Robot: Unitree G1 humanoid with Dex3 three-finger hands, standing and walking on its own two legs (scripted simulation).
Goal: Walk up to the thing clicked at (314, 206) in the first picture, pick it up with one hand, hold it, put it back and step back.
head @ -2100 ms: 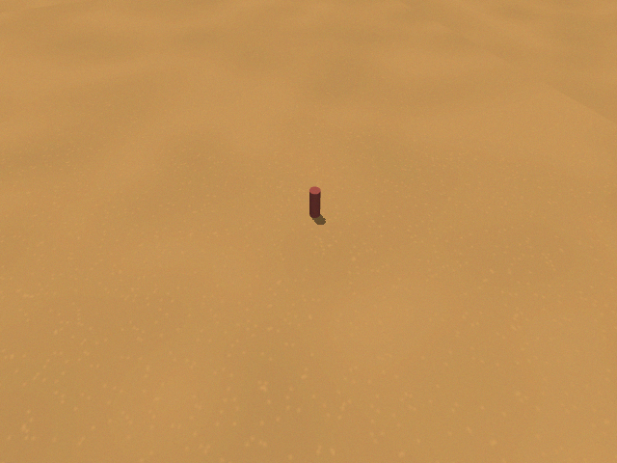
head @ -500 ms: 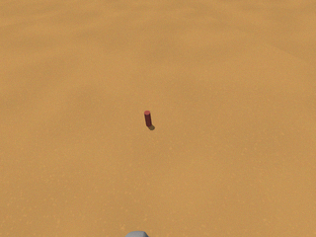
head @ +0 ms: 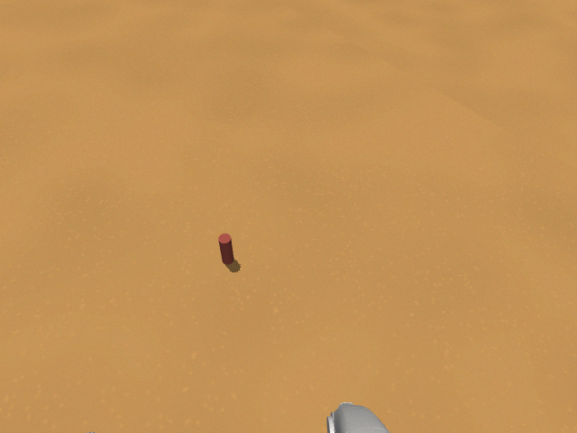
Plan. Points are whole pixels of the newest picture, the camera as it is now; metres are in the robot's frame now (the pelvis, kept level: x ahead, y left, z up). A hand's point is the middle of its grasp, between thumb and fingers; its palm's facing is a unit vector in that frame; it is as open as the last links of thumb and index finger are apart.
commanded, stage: walk up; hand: left
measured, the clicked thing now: (226, 249) +0.88 +0.23 -0.70
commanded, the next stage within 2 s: none
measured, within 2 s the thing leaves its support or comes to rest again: neither
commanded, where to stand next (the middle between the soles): +0.55 +0.02 m, yaw +0 degrees
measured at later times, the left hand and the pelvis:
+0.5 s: hand (150, 362) +0.25 +0.24 -0.12, palm faces +0.00 -0.92 -0.39, open 7.4 cm; pelvis +0.19 -0.03 +0.00, yaw +0 degrees
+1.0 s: hand (146, 276) +0.43 +0.29 -0.15, palm faces -0.04 -0.94 -0.33, open 7.4 cm; pelvis +0.36 +0.03 +0.00, yaw +0 degrees
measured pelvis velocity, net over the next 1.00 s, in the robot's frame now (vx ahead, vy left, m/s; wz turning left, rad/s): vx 0.36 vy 0.03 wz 0.00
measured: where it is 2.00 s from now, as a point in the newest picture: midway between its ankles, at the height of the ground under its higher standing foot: (276, 351)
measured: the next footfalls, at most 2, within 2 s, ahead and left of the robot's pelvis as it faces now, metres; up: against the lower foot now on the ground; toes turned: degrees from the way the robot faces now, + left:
right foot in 0.20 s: +0.25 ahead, -0.14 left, +0.00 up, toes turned -4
left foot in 0.66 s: +0.39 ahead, +0.13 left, +0.00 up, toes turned +5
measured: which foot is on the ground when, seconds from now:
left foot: down 0.00-0.22, up 0.24-0.64, down 0.66-1.00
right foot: up 0.00-0.18, down 0.20-0.70, up 0.72-1.00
